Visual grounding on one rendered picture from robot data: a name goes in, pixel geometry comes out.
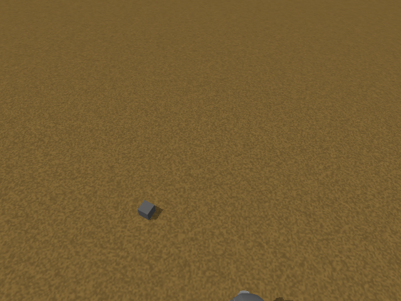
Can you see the cube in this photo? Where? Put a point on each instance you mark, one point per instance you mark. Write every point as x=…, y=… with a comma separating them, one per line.
x=146, y=209

